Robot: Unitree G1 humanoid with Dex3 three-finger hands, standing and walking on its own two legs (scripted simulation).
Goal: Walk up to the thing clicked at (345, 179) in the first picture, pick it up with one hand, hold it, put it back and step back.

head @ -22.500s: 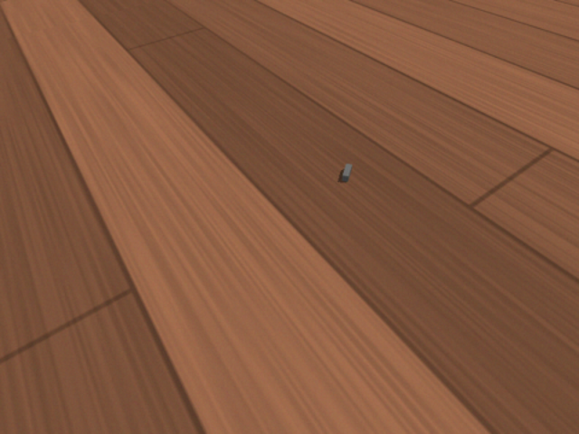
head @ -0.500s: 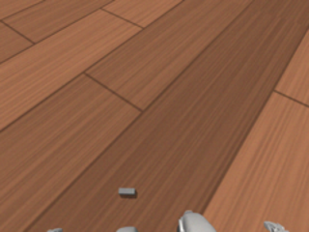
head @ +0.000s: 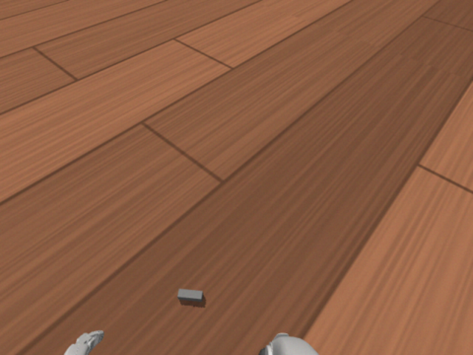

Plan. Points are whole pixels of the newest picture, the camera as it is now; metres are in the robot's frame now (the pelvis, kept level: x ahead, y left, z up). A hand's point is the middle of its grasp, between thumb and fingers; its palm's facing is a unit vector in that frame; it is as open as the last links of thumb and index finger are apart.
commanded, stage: walk up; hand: left
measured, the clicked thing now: (190, 295) +0.43 +0.20 -0.74
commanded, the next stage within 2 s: none
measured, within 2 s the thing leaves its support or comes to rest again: neither
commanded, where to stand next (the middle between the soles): +0.03 +0.00 m, yaw -5 degrees
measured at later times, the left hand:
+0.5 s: hand out of the picture +0.00 +0.31 -0.11, palm faces -0.03 -0.87 -0.49, open 7.4 cm
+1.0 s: hand out of the picture -0.01 +0.30 -0.15, palm faces -0.11 -0.92 -0.38, open 7.4 cm
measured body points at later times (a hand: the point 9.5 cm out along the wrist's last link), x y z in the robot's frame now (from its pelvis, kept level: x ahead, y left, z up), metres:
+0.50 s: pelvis +0.00 +0.01 +0.01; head +0.02 -0.01 +0.46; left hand +0.00 +0.35 -0.08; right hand +0.11 -0.30 -0.11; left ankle +0.12 +0.16 -0.68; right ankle -0.04 -0.12 -0.72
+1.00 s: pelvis -0.05 +0.02 -0.01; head -0.06 +0.02 +0.44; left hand +0.00 +0.34 -0.13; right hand +0.00 -0.34 -0.10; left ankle +0.11 +0.15 -0.70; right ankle -0.11 -0.09 -0.72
